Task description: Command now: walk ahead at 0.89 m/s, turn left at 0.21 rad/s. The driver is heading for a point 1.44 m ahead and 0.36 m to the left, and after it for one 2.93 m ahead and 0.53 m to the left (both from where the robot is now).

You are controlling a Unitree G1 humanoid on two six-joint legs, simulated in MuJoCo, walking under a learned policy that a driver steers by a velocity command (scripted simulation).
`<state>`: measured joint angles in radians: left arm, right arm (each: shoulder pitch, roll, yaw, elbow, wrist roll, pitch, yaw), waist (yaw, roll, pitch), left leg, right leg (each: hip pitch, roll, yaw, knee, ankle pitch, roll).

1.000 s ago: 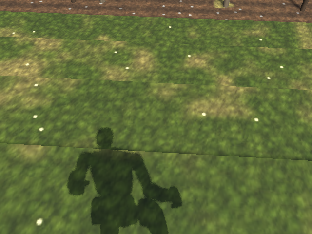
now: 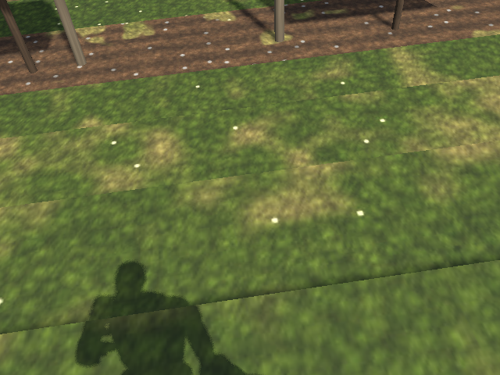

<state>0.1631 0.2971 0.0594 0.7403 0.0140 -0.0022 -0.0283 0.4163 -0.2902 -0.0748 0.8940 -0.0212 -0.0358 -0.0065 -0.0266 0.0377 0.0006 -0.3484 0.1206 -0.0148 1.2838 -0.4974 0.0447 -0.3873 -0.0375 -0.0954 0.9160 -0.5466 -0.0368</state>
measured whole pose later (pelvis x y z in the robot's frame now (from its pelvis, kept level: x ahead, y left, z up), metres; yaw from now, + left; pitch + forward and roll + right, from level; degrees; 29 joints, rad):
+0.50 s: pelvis +0.34 +0.01 -0.17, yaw +22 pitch -2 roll -1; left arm 0.31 0.21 0.03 0.92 0.06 -0.06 0.02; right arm 0.32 -0.26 -0.08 0.98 -0.01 -0.01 0.02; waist -0.02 0.01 0.10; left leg -0.27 -0.15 0.07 0.66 -0.39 0.19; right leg -0.44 -0.07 -0.03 1.78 -0.50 -0.06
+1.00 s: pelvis +0.78 +0.13 -0.15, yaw +30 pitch +0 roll -2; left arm 0.58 0.27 0.08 1.00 0.01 -0.10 -0.01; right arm 0.03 -0.30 -0.06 0.76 -0.05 -0.03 0.05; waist 0.09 0.02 0.02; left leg -0.68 0.08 -0.06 0.95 -0.03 0.07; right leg -0.07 0.05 -0.01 0.50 -0.42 -0.05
